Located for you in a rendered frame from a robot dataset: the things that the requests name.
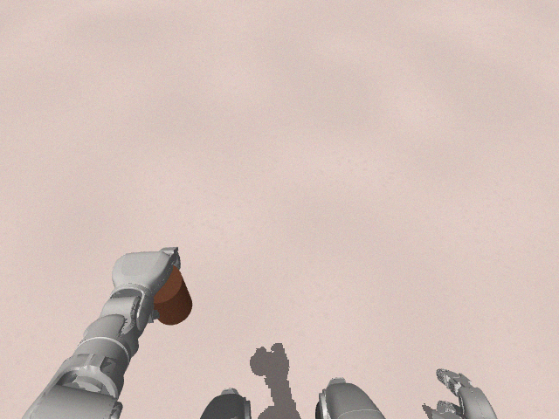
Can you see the left robot arm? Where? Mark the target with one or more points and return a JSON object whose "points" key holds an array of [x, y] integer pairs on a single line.
{"points": [[88, 384]]}

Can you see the right robot hand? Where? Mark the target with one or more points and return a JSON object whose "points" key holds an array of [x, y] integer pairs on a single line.
{"points": [[473, 404]]}

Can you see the can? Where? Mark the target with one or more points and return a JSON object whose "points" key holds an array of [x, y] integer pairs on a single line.
{"points": [[173, 300]]}

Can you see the left robot hand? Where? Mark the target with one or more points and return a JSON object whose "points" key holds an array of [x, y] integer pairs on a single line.
{"points": [[150, 269]]}

